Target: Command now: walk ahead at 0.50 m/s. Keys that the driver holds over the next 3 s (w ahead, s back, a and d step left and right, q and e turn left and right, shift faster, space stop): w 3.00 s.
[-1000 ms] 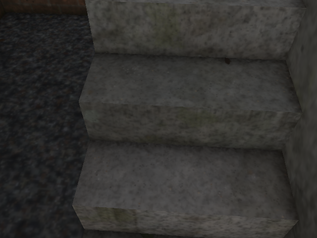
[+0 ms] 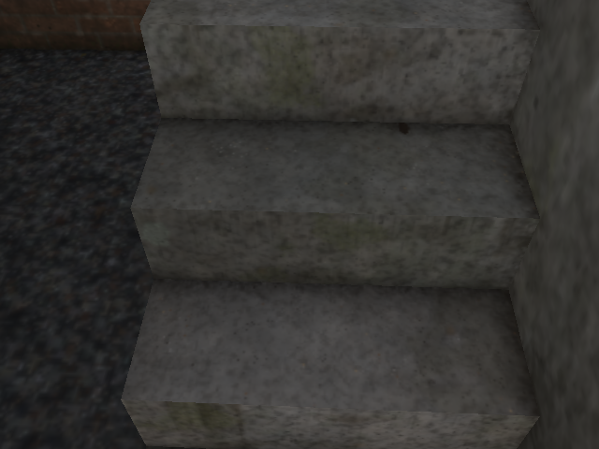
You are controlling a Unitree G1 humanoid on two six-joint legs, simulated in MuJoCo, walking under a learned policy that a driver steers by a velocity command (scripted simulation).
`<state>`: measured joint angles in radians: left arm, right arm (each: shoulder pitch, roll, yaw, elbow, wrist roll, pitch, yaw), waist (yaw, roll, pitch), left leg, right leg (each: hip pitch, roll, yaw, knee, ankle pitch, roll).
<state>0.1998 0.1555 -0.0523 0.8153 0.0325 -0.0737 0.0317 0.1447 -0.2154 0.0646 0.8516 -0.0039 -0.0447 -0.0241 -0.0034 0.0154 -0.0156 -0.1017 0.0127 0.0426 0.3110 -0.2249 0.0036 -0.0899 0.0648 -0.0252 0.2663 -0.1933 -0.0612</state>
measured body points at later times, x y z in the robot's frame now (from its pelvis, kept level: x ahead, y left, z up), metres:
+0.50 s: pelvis +0.00 -0.01 +0.00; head +0.00 -0.02 +0.45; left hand +0.13 +0.20 -0.12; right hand +0.13 -0.24 -0.13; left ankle -0.04 +0.11 -0.75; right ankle -0.03 -0.08 -0.75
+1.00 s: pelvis +0.00 -0.02 +0.00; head +0.00 -0.03 +0.45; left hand +0.12 +0.19 -0.12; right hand +0.12 -0.25 -0.13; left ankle -0.04 +0.11 -0.75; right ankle -0.03 -0.08 -0.75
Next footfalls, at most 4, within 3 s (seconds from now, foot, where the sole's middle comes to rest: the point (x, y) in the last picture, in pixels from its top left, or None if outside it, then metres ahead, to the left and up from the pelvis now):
none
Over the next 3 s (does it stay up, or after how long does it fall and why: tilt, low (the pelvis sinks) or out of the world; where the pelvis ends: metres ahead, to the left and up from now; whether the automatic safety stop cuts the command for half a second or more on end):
stays up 0.00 -0.02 0.00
